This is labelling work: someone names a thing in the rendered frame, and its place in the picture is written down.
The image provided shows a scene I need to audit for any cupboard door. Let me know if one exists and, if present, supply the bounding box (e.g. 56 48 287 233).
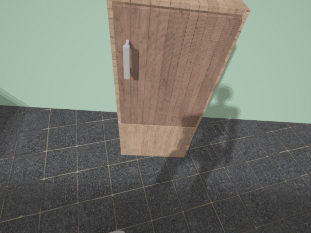
113 3 242 127

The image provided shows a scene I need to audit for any handle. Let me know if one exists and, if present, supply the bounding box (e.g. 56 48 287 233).
123 40 130 79

